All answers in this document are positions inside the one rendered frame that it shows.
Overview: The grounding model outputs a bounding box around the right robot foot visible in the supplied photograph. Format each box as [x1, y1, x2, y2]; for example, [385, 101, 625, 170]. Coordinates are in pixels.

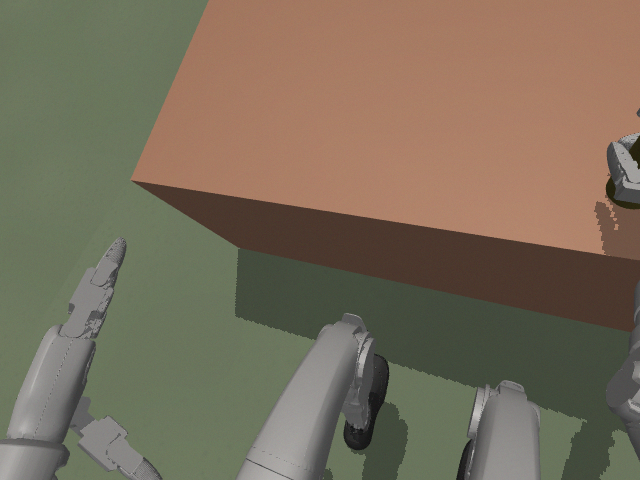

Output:
[456, 439, 472, 480]

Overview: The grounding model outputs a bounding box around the left robot arm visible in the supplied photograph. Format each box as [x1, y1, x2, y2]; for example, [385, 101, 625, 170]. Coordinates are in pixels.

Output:
[0, 439, 70, 480]

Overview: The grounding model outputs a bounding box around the bottle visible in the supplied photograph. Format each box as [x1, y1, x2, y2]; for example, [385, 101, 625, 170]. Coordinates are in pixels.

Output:
[606, 136, 640, 209]

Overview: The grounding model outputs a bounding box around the right robot arm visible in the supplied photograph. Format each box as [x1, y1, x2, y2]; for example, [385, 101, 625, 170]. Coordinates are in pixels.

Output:
[606, 280, 640, 461]

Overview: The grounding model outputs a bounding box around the right robot hand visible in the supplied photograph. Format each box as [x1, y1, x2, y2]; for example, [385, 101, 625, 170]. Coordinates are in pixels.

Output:
[607, 108, 640, 204]

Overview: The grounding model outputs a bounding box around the left robot hand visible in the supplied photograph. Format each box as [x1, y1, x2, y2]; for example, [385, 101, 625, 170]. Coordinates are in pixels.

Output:
[6, 237, 163, 480]

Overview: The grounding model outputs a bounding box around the left robot foot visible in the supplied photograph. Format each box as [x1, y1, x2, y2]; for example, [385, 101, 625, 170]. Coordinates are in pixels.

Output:
[344, 354, 389, 450]

